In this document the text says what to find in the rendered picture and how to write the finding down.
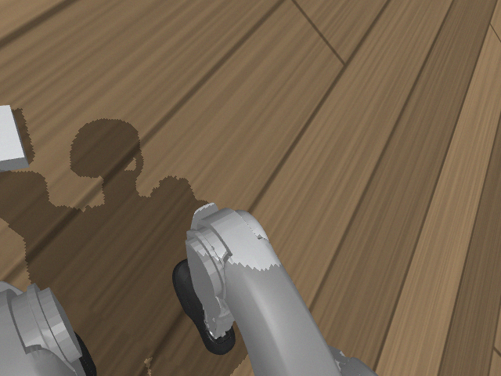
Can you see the right robot hand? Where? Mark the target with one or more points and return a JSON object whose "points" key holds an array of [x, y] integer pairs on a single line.
{"points": [[350, 366]]}

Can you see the left robot foot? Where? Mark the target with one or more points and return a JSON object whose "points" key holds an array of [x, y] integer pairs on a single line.
{"points": [[86, 360]]}

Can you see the carton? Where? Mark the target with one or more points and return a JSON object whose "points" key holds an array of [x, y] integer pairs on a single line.
{"points": [[12, 153]]}

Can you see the right robot foot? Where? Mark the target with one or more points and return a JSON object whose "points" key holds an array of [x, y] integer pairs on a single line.
{"points": [[192, 306]]}

